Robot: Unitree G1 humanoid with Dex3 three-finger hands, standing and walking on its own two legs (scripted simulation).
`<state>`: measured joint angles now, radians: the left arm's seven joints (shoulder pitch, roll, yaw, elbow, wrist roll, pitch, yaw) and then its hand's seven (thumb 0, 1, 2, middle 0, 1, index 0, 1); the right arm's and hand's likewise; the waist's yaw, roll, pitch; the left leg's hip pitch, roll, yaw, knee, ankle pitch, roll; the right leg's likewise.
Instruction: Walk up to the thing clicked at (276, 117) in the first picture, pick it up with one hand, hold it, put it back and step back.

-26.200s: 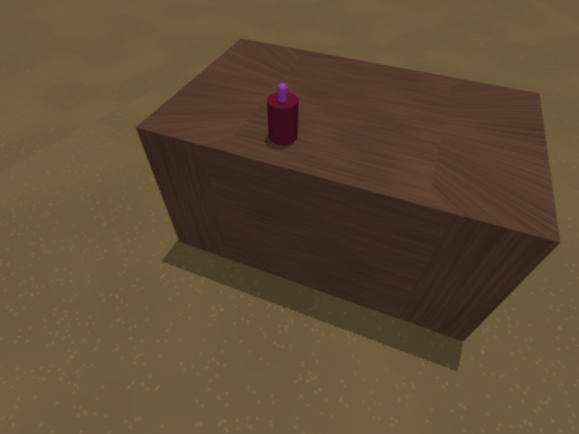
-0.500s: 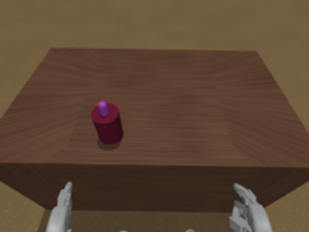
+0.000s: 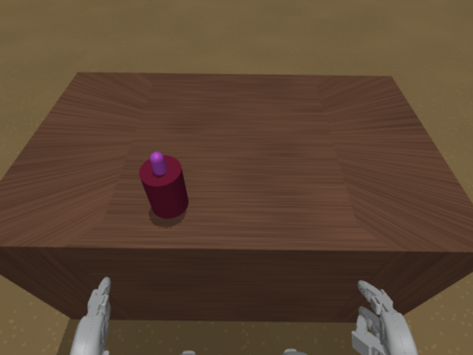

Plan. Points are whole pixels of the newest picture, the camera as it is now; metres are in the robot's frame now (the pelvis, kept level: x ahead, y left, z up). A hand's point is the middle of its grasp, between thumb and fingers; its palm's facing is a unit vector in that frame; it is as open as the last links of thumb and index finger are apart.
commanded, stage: home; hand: left
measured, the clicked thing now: (163, 181) +0.49 +0.17 -0.02
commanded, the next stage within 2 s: stand in 1.16 s
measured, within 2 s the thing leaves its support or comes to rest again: neither
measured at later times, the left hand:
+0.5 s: hand (133, 330) +0.19 +0.18 -0.04, palm faces +0.13 -0.96 -0.24, open 17.4 cm
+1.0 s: hand out of the picture +0.13 +0.23 -0.10, palm faces -0.06 -0.91 -0.40, open 17.4 cm
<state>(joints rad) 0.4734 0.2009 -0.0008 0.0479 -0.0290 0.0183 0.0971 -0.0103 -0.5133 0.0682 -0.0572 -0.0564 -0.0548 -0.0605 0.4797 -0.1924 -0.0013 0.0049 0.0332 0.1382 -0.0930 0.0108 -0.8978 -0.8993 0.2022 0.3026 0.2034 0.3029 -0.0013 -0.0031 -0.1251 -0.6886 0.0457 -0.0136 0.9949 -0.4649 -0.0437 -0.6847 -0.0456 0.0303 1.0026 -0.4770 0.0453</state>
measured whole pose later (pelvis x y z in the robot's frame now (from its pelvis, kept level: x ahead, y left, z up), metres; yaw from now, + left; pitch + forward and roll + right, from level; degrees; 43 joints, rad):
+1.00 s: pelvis +0.00 -0.01 +0.01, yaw +0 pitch +1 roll +0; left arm 0.28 0.35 0.01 0.60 0.06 -0.01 0.02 -0.01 -0.54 0.05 -0.06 -0.05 -0.06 -0.06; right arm 0.22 -0.32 -0.03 0.70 -0.05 0.02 0.00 0.01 -0.90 -0.90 0.20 0.30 0.21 0.30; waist 0.00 0.01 0.02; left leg -0.50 0.05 -0.02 0.94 -0.46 -0.04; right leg -0.49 -0.04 0.01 0.95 -0.48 0.02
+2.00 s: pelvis +0.01 +0.01 +0.07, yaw +0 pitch -4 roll +0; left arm 0.11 0.34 0.01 1.18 0.01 -0.01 0.00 0.01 0.88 0.89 -0.20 -0.30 -0.20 -0.30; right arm 0.12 -0.34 -0.01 1.14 -0.02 -0.01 0.00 0.00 -0.90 -0.90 0.20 0.30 0.20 0.30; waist 0.00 0.00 0.07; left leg -0.13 0.04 0.01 0.39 -0.20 -0.03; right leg -0.13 -0.05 0.02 0.39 -0.20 0.05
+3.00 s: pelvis +0.01 +0.01 +0.07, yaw -1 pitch -3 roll +0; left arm 0.11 0.34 0.01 1.15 0.01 -0.01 0.00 0.01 0.90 0.90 -0.20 -0.30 -0.20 -0.30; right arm 0.12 -0.35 -0.01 1.14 -0.01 0.00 0.00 0.00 -0.90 -0.90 0.20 0.30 0.20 0.30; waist -0.01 0.00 0.06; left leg -0.12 0.04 0.02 0.36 -0.19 -0.03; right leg -0.12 -0.05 0.02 0.35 -0.19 0.05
